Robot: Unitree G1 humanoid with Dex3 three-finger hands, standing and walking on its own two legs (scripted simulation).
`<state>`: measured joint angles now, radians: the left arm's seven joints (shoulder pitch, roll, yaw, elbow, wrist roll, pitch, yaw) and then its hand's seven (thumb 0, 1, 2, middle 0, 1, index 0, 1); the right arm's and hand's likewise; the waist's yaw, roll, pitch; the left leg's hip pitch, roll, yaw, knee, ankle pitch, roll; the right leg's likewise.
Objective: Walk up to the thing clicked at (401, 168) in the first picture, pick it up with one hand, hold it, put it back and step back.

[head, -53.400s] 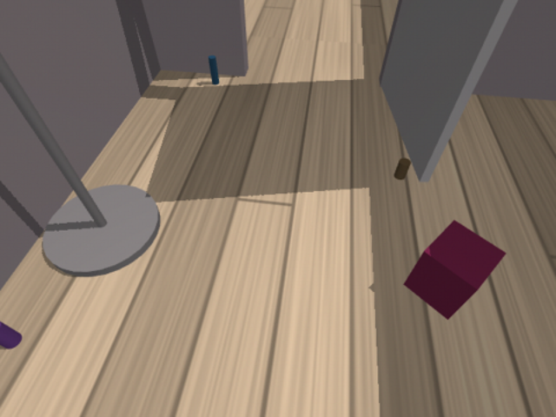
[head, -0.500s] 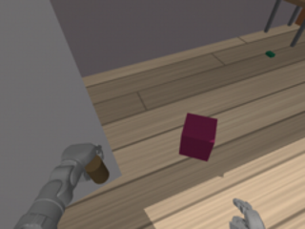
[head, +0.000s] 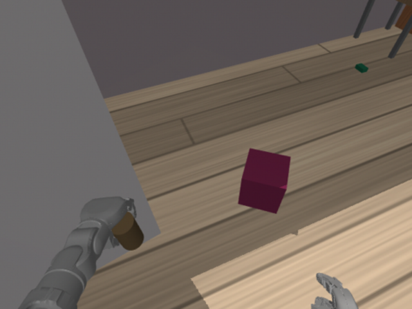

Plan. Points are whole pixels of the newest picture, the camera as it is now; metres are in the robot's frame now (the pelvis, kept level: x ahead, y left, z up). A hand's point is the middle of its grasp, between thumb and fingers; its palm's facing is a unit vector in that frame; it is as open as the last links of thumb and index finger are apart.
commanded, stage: crouch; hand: left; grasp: from above
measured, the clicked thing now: (127, 231) +0.31 +0.20 -0.10
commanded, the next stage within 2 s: lower in 1.76 s
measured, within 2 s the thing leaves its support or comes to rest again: neither
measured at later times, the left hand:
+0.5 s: hand (130, 237) +0.36 +0.25 -0.27, palm faces -0.42 +0.05 -0.91, open 8.6 cm
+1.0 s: hand (142, 247) +0.40 +0.26 -0.47, palm faces -0.44 +0.00 -0.90, open 8.6 cm
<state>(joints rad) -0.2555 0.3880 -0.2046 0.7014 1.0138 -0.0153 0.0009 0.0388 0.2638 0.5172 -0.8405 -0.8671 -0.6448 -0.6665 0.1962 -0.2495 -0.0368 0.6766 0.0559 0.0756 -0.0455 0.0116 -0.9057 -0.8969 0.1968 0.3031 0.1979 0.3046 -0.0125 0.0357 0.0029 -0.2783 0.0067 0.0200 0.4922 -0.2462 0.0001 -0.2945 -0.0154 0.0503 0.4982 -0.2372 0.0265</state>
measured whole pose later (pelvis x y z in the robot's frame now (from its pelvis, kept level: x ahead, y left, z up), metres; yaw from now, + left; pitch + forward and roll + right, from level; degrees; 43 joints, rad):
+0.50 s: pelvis -0.05 +0.01 -0.15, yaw +0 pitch +28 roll -2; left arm -0.69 0.46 -0.08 1.21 1.18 -0.06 0.35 0.02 0.23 0.56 -0.76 -0.97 -0.61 -0.76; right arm 0.25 -0.27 -0.08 0.73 -0.03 0.02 -0.01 0.01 -0.91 -0.89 0.20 0.30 0.20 0.30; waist -0.13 0.03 -0.17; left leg -1.37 0.02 -0.03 1.43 -0.55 0.01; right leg -1.35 0.01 0.02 1.38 -0.53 0.04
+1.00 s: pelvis -0.07 +0.00 -0.32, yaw -1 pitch +38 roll -6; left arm -0.92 0.64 0.07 1.35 1.26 -0.16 0.35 0.02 0.22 0.59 -0.80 -0.93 -0.62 -0.72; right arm 0.19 -0.25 0.00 0.74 -0.10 -0.05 0.07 0.00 -0.91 -0.90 0.20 0.30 0.20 0.30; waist -0.22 0.02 -0.15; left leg -2.02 -0.01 -0.09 2.01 -0.67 -0.01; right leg -1.97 0.00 -0.02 1.95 -0.65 0.04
